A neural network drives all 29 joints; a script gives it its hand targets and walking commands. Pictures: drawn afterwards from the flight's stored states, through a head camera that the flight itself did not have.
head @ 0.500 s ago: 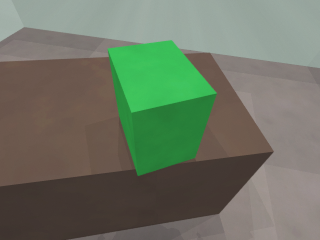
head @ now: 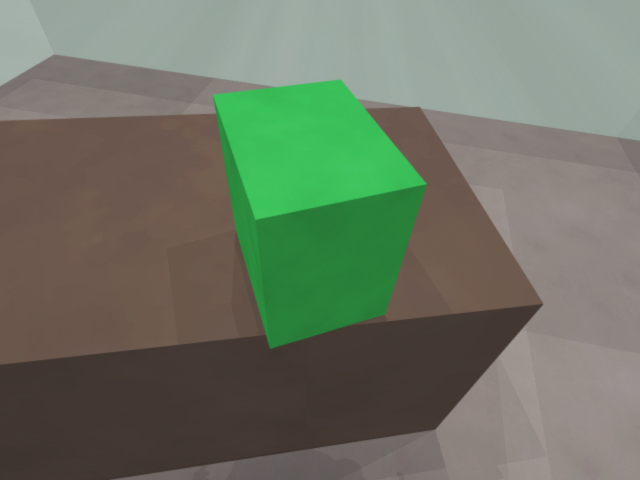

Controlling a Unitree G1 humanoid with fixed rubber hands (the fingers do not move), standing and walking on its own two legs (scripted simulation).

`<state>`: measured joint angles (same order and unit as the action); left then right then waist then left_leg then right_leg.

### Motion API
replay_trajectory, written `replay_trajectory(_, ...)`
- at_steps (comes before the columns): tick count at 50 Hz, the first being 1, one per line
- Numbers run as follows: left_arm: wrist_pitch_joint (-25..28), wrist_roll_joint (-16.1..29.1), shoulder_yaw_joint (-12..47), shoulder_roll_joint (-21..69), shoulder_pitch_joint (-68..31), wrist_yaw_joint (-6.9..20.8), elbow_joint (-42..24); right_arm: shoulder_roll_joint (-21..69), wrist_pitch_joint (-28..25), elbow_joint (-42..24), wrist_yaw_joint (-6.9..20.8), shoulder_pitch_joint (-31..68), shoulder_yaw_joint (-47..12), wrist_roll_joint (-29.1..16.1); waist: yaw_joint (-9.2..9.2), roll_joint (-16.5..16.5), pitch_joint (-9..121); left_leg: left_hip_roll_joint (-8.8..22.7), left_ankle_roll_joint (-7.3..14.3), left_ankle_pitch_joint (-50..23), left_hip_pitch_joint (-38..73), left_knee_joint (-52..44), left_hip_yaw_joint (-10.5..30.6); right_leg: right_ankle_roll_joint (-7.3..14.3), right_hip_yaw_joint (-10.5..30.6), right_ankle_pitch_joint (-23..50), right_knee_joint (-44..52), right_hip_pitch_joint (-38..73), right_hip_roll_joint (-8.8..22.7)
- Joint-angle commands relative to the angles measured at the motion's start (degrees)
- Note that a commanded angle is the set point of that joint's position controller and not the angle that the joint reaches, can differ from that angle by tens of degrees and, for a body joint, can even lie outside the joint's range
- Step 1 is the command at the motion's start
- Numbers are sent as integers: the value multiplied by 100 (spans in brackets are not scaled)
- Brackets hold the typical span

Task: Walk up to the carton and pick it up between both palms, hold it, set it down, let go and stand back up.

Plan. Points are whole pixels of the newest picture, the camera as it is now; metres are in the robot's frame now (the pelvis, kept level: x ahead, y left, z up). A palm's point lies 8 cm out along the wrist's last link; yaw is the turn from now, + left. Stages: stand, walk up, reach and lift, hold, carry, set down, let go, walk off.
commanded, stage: walk up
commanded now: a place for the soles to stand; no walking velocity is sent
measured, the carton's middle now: (305, 213) +0.48 +0.03 +0.06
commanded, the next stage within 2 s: none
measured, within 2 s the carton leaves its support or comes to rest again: neither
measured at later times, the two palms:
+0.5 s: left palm out of the picture +0.04 +0.27 -0.16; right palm out of the picture +0.16 -0.30 -0.12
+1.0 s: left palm out of the picture +0.10 +0.26 -0.13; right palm (537, 473) +0.18 -0.31 -0.13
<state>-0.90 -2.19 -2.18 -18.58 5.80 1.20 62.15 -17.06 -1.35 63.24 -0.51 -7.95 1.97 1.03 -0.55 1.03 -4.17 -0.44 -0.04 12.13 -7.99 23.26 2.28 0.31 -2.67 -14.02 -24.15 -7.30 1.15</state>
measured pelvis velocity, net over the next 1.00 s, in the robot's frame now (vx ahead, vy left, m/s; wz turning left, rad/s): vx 0.05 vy -0.04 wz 0.16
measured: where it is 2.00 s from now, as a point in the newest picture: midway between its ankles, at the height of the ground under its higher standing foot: outside the picture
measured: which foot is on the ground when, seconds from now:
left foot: down 0.00-1.00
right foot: down 0.00-0.36, up 0.38-0.58, down 0.60-1.00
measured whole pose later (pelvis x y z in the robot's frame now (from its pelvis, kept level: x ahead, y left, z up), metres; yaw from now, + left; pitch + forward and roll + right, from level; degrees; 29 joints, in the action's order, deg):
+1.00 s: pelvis +0.05 -0.04 -0.01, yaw +9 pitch -3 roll +0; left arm 0.6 0.0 -0.4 -19.7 3.0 -0.4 62.2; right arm -17.7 0.1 61.9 0.2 -4.7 1.2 0.0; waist 0.3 0.1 -7.6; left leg -1.2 0.8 14.2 -11.0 28.6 0.9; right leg -1.3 -2.4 -16.8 -28.5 -8.2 2.6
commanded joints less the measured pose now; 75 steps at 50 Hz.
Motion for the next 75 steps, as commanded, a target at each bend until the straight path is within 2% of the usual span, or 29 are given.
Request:
replay_trajectory(1,-7,-124,-381,-1098,-65,76,-762,-1864,-108,-474,-163,-548,456,136,-78,-768,-272,1141,877,2411,-1077,-1102,1758,278,215,-1679,-718,-668,27)
replay_trajectory(3,15,-83,-340,-1043,307,93,-782,-1860,-157,-718,-209,-294,503,134,134,-911,-268,1565,1249,1220,-846,-876,2085,223,419,-1057,-1085,-878,52)
replay_trajectory(5,150,-83,-378,-1052,534,46,-765,-1694,-167,-835,-209,-205,381,49,368,-508,211,1103,851,-386,-831,99,1401,409,653,-549,96,4,376)
replay_trajectory(6,190,-163,-500,-1433,735,6,-792,-1488,-160,-1006,-218,-252,302,55,475,331,411,542,531,-618,-1379,876,667,571,1301,-242,600,563,777)
replay_trajectory(7,168,-103,-525,-1701,729,16,-861,-1212,-156,-1093,-242,18,241,65,530,803,59,-275,242,997,-2043,1850,-281,988,1972,-461,1175,523,1472)
replay_trajectory(8,149,-109,-545,-1781,615,25,-1031,-1215,-142,-1181,-299,-125,251,48,463,575,-137,-98,112,2213,-1858,2680,-210,1438,2232,135,1207,45,2044)
replay_trajectory(10,102,-73,-546,-1697,878,-31,-1090,-1273,-109,-1141,-295,-413,302,28,425,27,-460,123,151,2279,-2412,2778,-190,1413,1739,1704,769,475,1861)
replay_trajectory(13,116,-8,-501,-1574,881,-112,-1120,-1285,-187,-1182,-254,-681,295,-58,343,681,132,260,237,1593,-2018,2000,-154,1168,1199,4286,-71,1145,1729)
replay_trajectory(17,57,123,-285,-1370,335,-110,-1501,-1396,-202,-1264,-236,-1322,453,71,-195,271,658,222,415,-455,476,-259,-38,548,120,3043,-1507,-221,1106)
replay_trajectory(18,72,215,-198,-1032,412,-86,-1512,-1786,-277,-1286,-250,-1350,518,139,-272,-716,818,1488,828,-2390,872,-299,1818,7,-274,1609,-2715,-1108,313)
replay_trajectory(19,-37,223,-267,-1266,414,-123,-1538,-2195,-247,-1336,-273,-1422,514,53,-185,-1333,1041,2180,1739,-2997,447,-235,2902,-27,246,-1980,-3112,-1114,-118)
replay_trajectory(20,-106,183,-181,-1324,359,-147,-1411,-1907,-270,-1378,-271,-1054,446,-51,-74,-745,659,2292,1777,-2245,10,-325,2837,39,633,-2615,-3317,-1110,199)
replay_trajectory(22,-119,231,-239,-1205,490,-147,-1235,-1709,-284,-1440,-285,-730,412,-70,-55,-795,343,1986,1476,-2298,87,-237,1750,94,772,-2204,-3497,-1478,243)
replay_trajectory(27,77,199,-216,-1296,755,-206,-833,-1604,-189,-1420,-218,-185,335,-66,82,-1064,410,1596,1055,-2765,-107,352,943,94,368,-1598,-1665,-768,176)
replay_trajectory(29,187,186,-209,-1142,667,-223,-767,-1560,-98,-1328,-157,-5,248,-86,246,-900,-110,1110,685,-2126,-1205,642,621,96,334,188,-106,116,204)
replay_trajectory(30,288,126,-251,-1415,832,-255,-664,-1353,-56,-1331,-121,266,180,-151,331,-591,153,833,317,-1718,-771,1125,230,238,983,1053,335,-14,554)
replay_trajectory(31,347,113,-247,-1767,472,-250,-715,-1270,-32,-1384,-102,118,190,-131,-6,122,44,296,83,-375,-850,1103,-56,524,1992,807,528,-679,1292)
replay_trajectory(32,316,138,-341,-2052,300,-230,-679,-1353,84,-1240,-102,192,308,-136,132,801,-124,-42,72,1352,-507,1858,69,1185,2485,402,723,-1481,1862)
replay_trajectory(33,317,140,-316,-2074,154,-199,-734,-1353,68,-1067,-74,63,285,-76,-44,414,31,169,10,1239,-207,1660,220,1287,2436,704,327,-1321,1767)
replay_trajectory(34,345,165,-155,-1738,53,-213,-655,-1239,48,-990,-28,151,286,-67,-64,88,34,243,45,683,-136,1180,233,996,1757,1245,64,-1172,1476)
replay_trajectory(36,328,171,-109,-1491,-132,-230,-752,-1302,-26,-900,-10,183,290,-78,-29,659,188,447,195,-679,-65,575,357,541,1130,1192,-72,-907,1072)
replay_trajectory(37,310,201,-70,-1376,36,-216,-640,-1386,-53,-877,14,489,279,-58,69,154,267,479,306,-1179,-17,679,375,289,943,847,84,-943,841)
replay_trajectory(38,307,174,-44,-1464,-166,-214,-632,-1533,-32,-888,32,430,312,-126,60,567,219,475,311,-1105,-181,589,463,286,774,816,11,-636,797)
replay_trajectory(42,302,214,-65,-1432,-244,-248,-425,-1360,-36,-653,17,641,170,-164,147,198,535,616,306,-1681,-190,299,516,106,582,1354,-20,9,661)
replay_trajectory(48,284,228,-125,-1476,-479,-240,-355,-1379,-28,-610,-12,564,165,-114,189,63,893,691,370,-2377,-81,206,410,128,510,1678,-106,443,686)
replay_trajectory(54,203,204,-51,-1329,-559,-197,-284,-1464,5,-480,9,792,132,-7,66,-554,411,788,385,-1035,-415,-463,668,88,389,209,204,100,538)
replay_trajectory(60,241,171,-62,-1396,-526,-192,-107,-1464,-51,-493,15,781,153,-97,103,-98,680,640,214,-1701,-54,-298,616,116,469,1036,414,245,693)
replay_trajectory(64,295,181,-179,-1525,-452,-212,-234,-1497,42,-432,53,658,199,-54,57,-414,811,655,241,-1761,117,-191,419,110,543,1310,331,285,772)
replay_trajectory(75,233,126,-113,-1400,-413,-199,-241,-1339,81,-663,63,1012,225,-78,164,-212,794,713,353,-1081,-67,-459,755,124,399,461,311,250,652)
